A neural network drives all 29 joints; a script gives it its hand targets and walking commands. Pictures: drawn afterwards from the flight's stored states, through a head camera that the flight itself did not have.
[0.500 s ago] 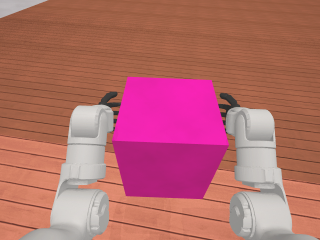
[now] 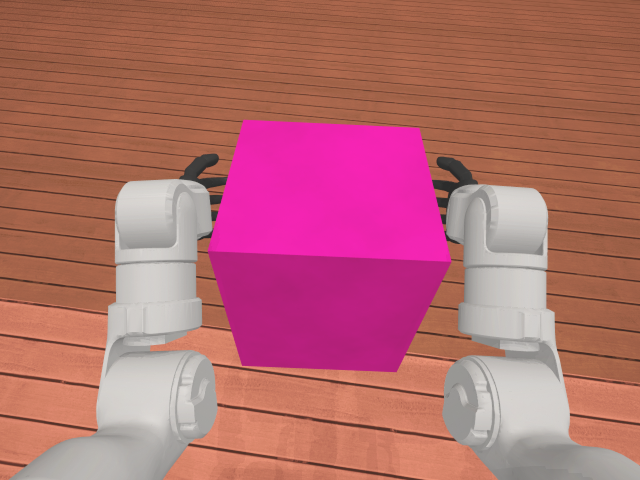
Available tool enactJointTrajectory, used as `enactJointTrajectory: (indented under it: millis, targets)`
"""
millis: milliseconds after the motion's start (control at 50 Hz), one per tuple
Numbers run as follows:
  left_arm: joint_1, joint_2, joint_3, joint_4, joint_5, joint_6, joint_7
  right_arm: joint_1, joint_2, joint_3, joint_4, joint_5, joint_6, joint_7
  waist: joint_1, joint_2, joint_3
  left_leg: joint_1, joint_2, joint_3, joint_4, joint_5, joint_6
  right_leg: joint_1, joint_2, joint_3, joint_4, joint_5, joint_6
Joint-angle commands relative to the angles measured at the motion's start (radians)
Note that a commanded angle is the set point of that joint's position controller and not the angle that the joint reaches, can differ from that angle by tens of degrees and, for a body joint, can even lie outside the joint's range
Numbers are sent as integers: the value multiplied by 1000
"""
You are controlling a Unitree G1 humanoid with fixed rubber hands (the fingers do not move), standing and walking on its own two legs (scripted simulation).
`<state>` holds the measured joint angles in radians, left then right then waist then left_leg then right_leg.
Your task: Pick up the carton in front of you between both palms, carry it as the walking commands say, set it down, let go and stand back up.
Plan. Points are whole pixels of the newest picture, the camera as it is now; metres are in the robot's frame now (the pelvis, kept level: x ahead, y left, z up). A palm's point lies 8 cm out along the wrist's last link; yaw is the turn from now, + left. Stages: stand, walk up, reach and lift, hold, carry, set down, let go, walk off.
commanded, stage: carry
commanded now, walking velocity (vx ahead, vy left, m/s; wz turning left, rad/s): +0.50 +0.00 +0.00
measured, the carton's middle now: (325, 254) +0.37 +0.01 +0.09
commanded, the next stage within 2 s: none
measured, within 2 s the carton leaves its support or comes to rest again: neither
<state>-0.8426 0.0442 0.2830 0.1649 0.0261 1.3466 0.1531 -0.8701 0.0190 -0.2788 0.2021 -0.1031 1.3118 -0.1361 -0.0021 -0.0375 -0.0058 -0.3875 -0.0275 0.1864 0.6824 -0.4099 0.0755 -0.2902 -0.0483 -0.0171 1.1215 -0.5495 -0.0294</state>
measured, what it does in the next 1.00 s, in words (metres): climbs: right foot 0.03 m higher, then left foot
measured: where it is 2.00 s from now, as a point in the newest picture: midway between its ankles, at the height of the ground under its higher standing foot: (314, 191)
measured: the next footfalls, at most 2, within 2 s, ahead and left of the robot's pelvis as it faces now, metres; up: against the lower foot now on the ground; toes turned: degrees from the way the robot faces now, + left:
right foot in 0.30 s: +0.41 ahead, -0.07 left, +0.03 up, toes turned -4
left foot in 0.72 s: +0.69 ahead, +0.13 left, +0.05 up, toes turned +7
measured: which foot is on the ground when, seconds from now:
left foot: down 0.00-0.30, up 0.32-0.70, down 0.72-1.00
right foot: up 0.00-0.28, down 0.30-0.74, up 0.76-1.00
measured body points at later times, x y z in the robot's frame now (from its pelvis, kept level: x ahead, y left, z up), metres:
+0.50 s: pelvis +0.33 -0.01 +0.05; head +0.40 +0.00 +0.49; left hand +0.70 +0.19 +0.18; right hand +0.75 -0.11 +0.19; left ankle +0.30 +0.11 -0.58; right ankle +0.37 -0.07 -0.68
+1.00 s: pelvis +0.66 +0.06 +0.08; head +0.70 +0.06 +0.53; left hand +1.06 +0.19 +0.21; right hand +1.04 -0.12 +0.22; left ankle +0.65 +0.12 -0.66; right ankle +0.71 -0.08 -0.59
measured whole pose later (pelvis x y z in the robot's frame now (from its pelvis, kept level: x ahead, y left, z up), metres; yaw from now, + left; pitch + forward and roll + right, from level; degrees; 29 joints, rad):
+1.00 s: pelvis +0.66 +0.06 +0.08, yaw +0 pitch +5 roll -1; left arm -0.81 -0.02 0.29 0.08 0.09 1.33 0.12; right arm -0.80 0.00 -0.26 0.12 -0.04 1.28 -0.14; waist -0.08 0.01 0.00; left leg -0.29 -0.01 0.13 0.46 -0.25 0.09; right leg -0.67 -0.03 -0.02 1.02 -0.35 -0.03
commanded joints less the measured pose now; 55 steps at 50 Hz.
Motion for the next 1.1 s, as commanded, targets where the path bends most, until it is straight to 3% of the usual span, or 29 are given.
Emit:
enactJointTrajectory:
  millis: [0, 40, 60, 100, 160, 180, 220, 240, 260, 280, 300, 320, 340, 360, 380, 420, 520, 560, 640, 680, 700, 720, 740, 760, 800, 820, 860, 960, 1080]
  targets:
    - [-814, -1146, -566, -70, -422, -24, -264, -778, 1062, 563, -149, 459, -4, 214, -76, 45, -421, 682, 354, -581, -266, 492, 195, -562, 0, 50, 329, 49, -42]
    - [-766, -1124, -550, -84, -379, -33, -243, -842, 1103, 621, -236, 521, -9, 225, -64, 69, -438, 669, 300, -453, -279, 476, 130, -564, -15, 26, 241, 101, -41]
    - [-735, -1109, -546, -94, -356, -36, -231, -848, 1112, 635, -266, 541, -9, 229, -62, 100, -439, 667, 285, -428, -282, 514, 117, -565, -5, 6, 206, 116, -38]
    - [-686, -1069, -539, -111, -314, -41, -207, -837, 1106, 646, -295, 566, -6, 239, -64, 114, -434, 667, 262, -361, -279, 628, 118, -585, 11, -42, 110, 125, -30]
    - [-669, -1011, -536, -138, -266, -37, -182, -826, 1074, 650, -296, 581, 3, 251, -59, 130, -392, 593, 216, -247, -297, 747, 114, -498, 43, -114, -209, 212, -21]
    - [-659, -1000, -537, -133, -257, -32, -178, -807, 1061, 646, -277, 577, 7, 255, -54, 150, -382, 553, 204, -206, -301, 794, 103, -414, 69, -149, -317, 256, -21]
    - [-648, -989, -545, -119, -255, -25, -179, -758, 1042, 637, -231, 559, 13, 261, -26, 194, -405, 465, 205, -118, -222, 1114, 75, -140, 160, -235, -453, 304, -37]
    - [-643, -995, -554, -112, -261, -25, -184, -742, 1029, 630, -215, 547, 13, 264, 4, 218, -451, 429, 215, -78, -104, 1239, 55, 26, 191, -261, -495, 338, -51]
    - [-655, -1012, -567, -116, -273, -28, -193, -739, 1017, 626, -205, 535, 12, 266, 51, 194, -531, 372, 195, -25, 89, 1183, 15, 239, 180, -261, -583, 417, -65]
    - [-668, -1027, -574, -120, -287, -31, -205, -753, 1011, 626, -199, 526, 11, 268, 92, 136, -589, 194, 159, -60, 285, 881, -8, 466, 72, -107, -578, 361, -86]
    - [-680, -1023, -582, -108, -296, -35, -214, -742, 1045, 634, -178, 527, 16, 275, 83, -129, -674, -111, -2, -108, 589, 141, -41, 656, -260, 482, -657, 370, -240]
    - [-665, -1047, -592, -90, -312, -34, -220, -737, 1036, 622, -148, 503, 20, 273, 93, -197, -706, -227, -70, -242, 816, -50, -27, 692, -288, 690, -738, 462, -345]
    - [-710, -1075, -615, -129, -347, -35, -229, -743, 1054, 611, -145, 493, 16, 268, 93, -142, -613, -341, -17, -285, 890, -44, 0, 666, -280, 584, -702, 545, -340]
    - [-751, -1125, -648, -171, -394, -38, -241, -737, 1041, 596, -160, 476, 12, 260, 85, -32, -562, -387, 14, -261, 867, -33, 8, 606, -261, 483, -673, 636, -305]
    - [-817, -1161, -672, -222, -434, -42, -248, -733, 1036, 580, -171, 455, 8, 249, 75, 28, -539, -393, 38, -246, 792, 1, 9, 551, -236, 411, -673, 642, -254]
    - [-890, -1195, -702, -281, -498, -44, -258, -703, 1015, 550, -183, 407, 1, 223, 72, 17, -537, -363, 53, -226, 674, 39, -1, 491, -203, 327, -704, 581, -208]
    - [-881, -1162, -699, -289, -533, -42, -273, -615, 939, 534, -183, 324, -4, 186, 73, -36, -509, -432, 68, -152, 412, 30, -36, 483, -207, 234, -734, 652, -238]
    - [-852, -1141, -686, -251, -514, -36, -278, -614, 923, 544, -168, 315, 2, 181, 71, -52, -468, -383, 69, -123, 245, 110, -43, 437, -187, 168, -747, 685, -220]
    - [-776, -1105, -643, -128, -455, -27, -284, -612, 940, 565, -93, 342, 16, 190, 47, -115, -397, -185, 5, -8, -36, 244, -27, 358, -132, 13, -722, 844, -140]
    - [-738, -1097, -613, -68, -425, -25, -282, -618, 972, 567, -47, 376, 20, 205, 9, -119, -430, 32, -55, 51, -148, 268, -9, 320, -118, -71, -556, 1078, -86]
    - [-728, -1092, -598, -43, -411, -24, -280, -613, 981, 562, -23, 391, 18, 214, -25, -92, -501, 247, -53, 57, -184, 268, -3, 247, -96, -121, -394, 1049, -44]
    - [-727, -1078, -582, -23, -396, -25, -278, -619, 996, 555, -13, 408, 15, 224, -64, -16, -565, 478, 86, -150, -160, 125, 14, 67, -81, -103, -195, 767, -15]
    - [-696, -1090, -580, -59, -394, -22, -275, -579, 977, 558, -8, 396, 6, 226, -62, 309, -659, 679, 349, -704, -266, 80, 168, -247, 71, -67, 76, 330, 23]
    - [-756, -1083, -580, -70, -378, -26, -268, -644, 1031, 566, -36, 429, 1, 236, -67, 292, -578, 680, 351, -813, -357, 179, 188, -396, 117, 19, 201, 70, 8]
    - [-752, -1100, -560, -85, -365, -35, -252, -763, 1082, 601, -134, 500, -7, 248, -63, 105, -501, 564, 338, -633, -285, 450, 173, -428, 51, 57, 250, 118, -33]
    - [-746, -1097, -555, -101, -353, -39, -242, -809, 1110, 622, -179, 532, -11, 252, -59, 79, -479, 527, 320, -561, -278, 497, 152, -433, 27, 55, 209, 144, -39]
    - [-735, -1087, -553, -133, -328, -45, -218, -849, 1136, 651, -240, 573, -19, 254, -48, 105, -501, 507, 280, -471, -297, 444, 117, -413, 11, 47, 109, 181, -29]
    - [-574, -1067, -558, -88, -274, -53, -193, -697, 1127, 641, -173, 556, -18, 262, -53, 132, -499, 568, 292, -379, -310, 588, 151, -476, 0, -12, -156, 206, 4]
    - [-532, -1160, -613, -5, -295, -102, -242, -557, 1152, 631, -33, 477, -78, 290, -51, 178, -380, 514, 215, -187, -306, 760, 76, -347, 45, -116, -509, 459, 2]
